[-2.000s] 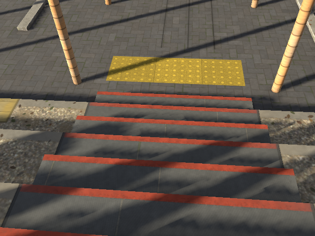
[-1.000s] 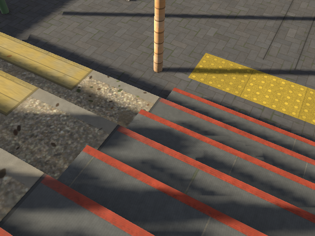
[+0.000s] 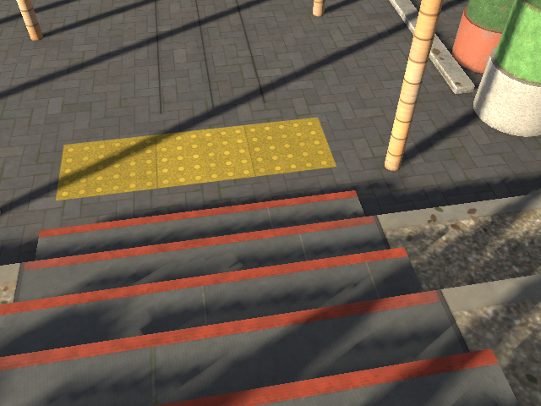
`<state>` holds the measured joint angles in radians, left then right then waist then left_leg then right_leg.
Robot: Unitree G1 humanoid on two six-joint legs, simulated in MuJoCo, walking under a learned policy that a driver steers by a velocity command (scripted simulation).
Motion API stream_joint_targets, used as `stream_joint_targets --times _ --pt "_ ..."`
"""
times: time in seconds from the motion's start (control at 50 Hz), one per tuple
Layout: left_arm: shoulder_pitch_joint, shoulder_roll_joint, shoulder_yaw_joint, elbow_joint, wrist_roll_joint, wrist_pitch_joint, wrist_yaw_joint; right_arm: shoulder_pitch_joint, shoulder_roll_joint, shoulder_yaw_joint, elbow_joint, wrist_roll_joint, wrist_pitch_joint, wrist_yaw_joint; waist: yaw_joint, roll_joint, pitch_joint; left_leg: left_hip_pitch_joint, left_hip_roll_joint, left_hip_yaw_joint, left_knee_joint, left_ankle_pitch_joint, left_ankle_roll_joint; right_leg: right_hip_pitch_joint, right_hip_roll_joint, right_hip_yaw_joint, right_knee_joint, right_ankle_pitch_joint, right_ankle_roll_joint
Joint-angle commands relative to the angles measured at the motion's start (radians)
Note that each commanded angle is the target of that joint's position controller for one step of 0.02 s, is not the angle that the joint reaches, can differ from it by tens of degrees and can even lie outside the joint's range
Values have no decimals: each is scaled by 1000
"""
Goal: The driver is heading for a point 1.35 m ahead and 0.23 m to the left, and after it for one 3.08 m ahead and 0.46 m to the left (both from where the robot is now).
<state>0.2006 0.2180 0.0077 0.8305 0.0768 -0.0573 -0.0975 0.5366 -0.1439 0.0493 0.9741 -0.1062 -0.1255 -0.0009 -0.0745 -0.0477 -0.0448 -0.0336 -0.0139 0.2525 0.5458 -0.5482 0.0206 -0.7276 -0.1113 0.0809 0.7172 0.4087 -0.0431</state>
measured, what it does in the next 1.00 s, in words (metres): goes down: right foot 0.14 m lower, then left foot 0.14 m lower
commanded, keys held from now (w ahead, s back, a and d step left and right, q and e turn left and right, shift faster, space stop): w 0.46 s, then w+q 0.54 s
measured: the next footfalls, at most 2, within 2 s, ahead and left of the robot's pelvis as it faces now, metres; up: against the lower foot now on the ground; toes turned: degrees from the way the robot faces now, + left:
right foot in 0.22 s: +0.25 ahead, -0.16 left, -0.14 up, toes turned -7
left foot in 0.72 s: +0.58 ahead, +0.03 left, -0.29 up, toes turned +5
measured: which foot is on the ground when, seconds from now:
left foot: down 0.00-0.22, up 0.24-0.70, down 0.72-1.00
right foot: up 0.00-0.20, down 0.22-0.74, up 0.76-1.00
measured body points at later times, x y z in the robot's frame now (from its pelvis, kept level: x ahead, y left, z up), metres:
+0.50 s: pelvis +0.28 -0.08 -0.14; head +0.30 -0.08 +0.31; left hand +0.20 +0.15 -0.28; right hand +0.43 -0.32 -0.25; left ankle +0.48 +0.07 -0.81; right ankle +0.21 -0.16 -0.85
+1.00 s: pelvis +0.59 -0.04 -0.29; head +0.60 -0.04 +0.16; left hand +0.74 +0.19 -0.40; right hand +0.55 -0.26 -0.44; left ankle +0.54 +0.03 -1.00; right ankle +0.78 -0.20 -0.95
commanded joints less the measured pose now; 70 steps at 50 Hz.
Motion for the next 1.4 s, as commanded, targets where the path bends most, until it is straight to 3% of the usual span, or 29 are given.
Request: stream_joint_targets --times 0.02,0.18,0.22,0.24,0.26,0.28,0.34,0.36,0.4,0.48,0.5,0.52,0.54,0.66,0.72,0.76,0.78,0.8,0.86,0.9,0.96,1.14,1.18,1.2,1.22,1.24,1.28,1.32,1.4 --pt "-140 52 1 -95 8 1 8 39 -108 -11 14 -3 -2 28 23 101 229 -189 287 -209 -130 408 183 47 3 -33 -88 -21 -17" --pt "-104 81 2 -10 16 -1 29 55 -198 -58 110 2 47 10 37 4 176 -22 244 -176 220 505 125 379 32 -119 -377 -226 -19" --pt "305 244 77 116 7 -19 38 110 -179 -54 118 -55 70 79 179 -87 -66 -403 165 -111 701 377 35 1121 10 -122 -196 47 -107" --pt "581 307 87 193 34 -3 41 309 -34 -32 137 -7 65 119 161 -237 -431 -537 25 -138 1183 -237 -35 1564 -184 78 50 637 -286" --pt "695 292 100 229 47 -3 30 149 -123 -51 56 49 39 136 272 -117 -437 -738 -31 -271 1383 -274 -56 1633 -254 273 6 705 -357" --pt "602 301 117 240 -5 -16 31 -144 -120 -44 -72 76 2 129 306 -153 -190 -1075 25 -267 1389 -249 -36 1462 -281 353 -152 90 -381" --pt "226 83 40 147 12 -17 30 -189 -163 -65 -74 49 -6 66 91 64 122 -813 150 -346 1044 53 55 600 -219 226 -293 -286 -309" --pt "141 -33 -6 117 18 -41 44 -164 -89 -41 -68 14 8 55 20 80 156 -691 216 -418 753 320 91 392 -178 178 -371 -337 -256" --pt "160 17 -2 120 -21 -72 56 -192 -83 -43 -63 2 36 65 35 8 147 -595 177 -342 539 454 71 249 -132 150 -449 -439 -302" --pt "230 -10 -22 140 17 -96 85 -302 -78 -14 -107 1 36 77 92 99 58 -602 184 -375 131 1080 39 292 -7 -2 -189 -493 -209" --pt "175 102 17 154 -162 -66 100 -340 -128 -68 -115 115 59 48 12 -52 61 -329 75 -243 140 1188 40 146 22 -20 -245 -547 -144" --pt "228 18 -37 157 50 -77 75 -370 -111 -19 -132 8 62 71 85 40 127 -357 138 -317 194 1147 34 34 8 -15 -189 -677 -167" --pt "242 27 -30 157 65 -73 65 -377 -108 -30 -150 -8 69 84 60 9 136 -351 107 -280 220 1045 50 69 -8 -10 -193 -684 -179" --pt "488 51 -26 260 10 -41 104 -628 -145 -35 -188 11 57 75 223 51 224 -633 136 -255 -164 776 41 658 -116 94 21 -542 -161" --pt "302 132 -6 204 48 -22 15 -6 -274 -115 24 35 25 59 -72 136 78 214 27 -128 -142 826 95 260 4 -104 528 -280 -67" --pt "452 10 -22 176 21 -24 -55 261 -386 -158 77 16 54 61 -93 307 -351 872 310 -585 132 1466 458 -197 164 -90 1296 -1225 78" --pt "186 85 -5 52 -23 -44 -38 269 -356 -164 74 5 38 61 -174 173 -159 777 359 -741 19 1167 464 -478 157 -54 1325 -1210 97" --pt "36 106 4 -36 -50 -58 0 98 -324 -151 51 39 21 71 -112 82 -25 537 400 -820 -79 710 432 -581 111 -10 1194 -1096 76" --pt "133 15 -25 28 39 -34 88 -291 -31 -41 -42 3 -5 64 132 -8 186 -386 271 -663 -262 279 357 -92 -86 123 552 -624 -35" --pt "101 -12 -32 21 36 -15 81 -244 -96 -48 -34 60 -15 52 97 69 115 -556 160 -535 -259 323 347 134 -27 -10 331 -477 -1" --pt "65 -24 -55 -13 36 -19 50 -100 -119 -46 -10 14 -31 32 54 29 50 -522 67 -501 0 481 296 145 4 26 234 -105 42" --pt "-84 79 -32 -107 -2 -7 58 10 -190 -56 -36 50 25 49 30 78 144 -384 18 -737 417 182 229 456 91 -60 -483 -219 31" --pt "332 214 42 21 -35 -39 65 -25 -146 -40 -61 9 26 96 198 20 -58 -608 -40 -630 856 457 113 1034 -47 -29 -297 -8 -136" --pt "472 276 64 54 -4 -37 57 223 11 -30 -13 54 18 107 141 -229 -288 -916 -166 -410 1389 -228 11 1401 -278 139 -15 617 -369" --pt "481 313 78 35 30 -23 33 252 -36 -28 -76 86 15 116 153 -139 -333 -1160 -167 -402 1661 -281 -27 1463 -420 360 -15 747 -496" --pt "381 309 95 29 35 -12 28 4 -108 -46 -182 84 21 107 210 -123 -138 -1464 -66 -387 1667 -198 -62 1342 -508 526 -162 168 -487" --pt "190 1 -4 1 14 -23 28 -100 -111 -41 -152 44 46 65 101 136 45 -1201 89 -428 1275 219 -9 764 -308 231 -289 -232 -287" --pt "115 -97 -32 16 -3 -57 72 -96 -19 -15 -133 2 59 80 -4 17 162 -889 189 -380 936 447 62 317 -137 18 -398 -277 -202" --pt "322 63 -14 151 25 -98 95 -276 -64 -39 -144 39 47 133 101 -19 93 -719 138 -290 548 734 33 344 -149 -49 -438 -232 -223"
Keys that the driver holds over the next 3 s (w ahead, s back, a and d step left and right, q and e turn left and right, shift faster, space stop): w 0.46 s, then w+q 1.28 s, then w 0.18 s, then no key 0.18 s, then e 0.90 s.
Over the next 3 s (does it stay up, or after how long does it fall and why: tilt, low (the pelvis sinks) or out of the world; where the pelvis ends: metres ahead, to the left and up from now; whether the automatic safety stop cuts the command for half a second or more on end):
stays up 1.15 0.17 -0.54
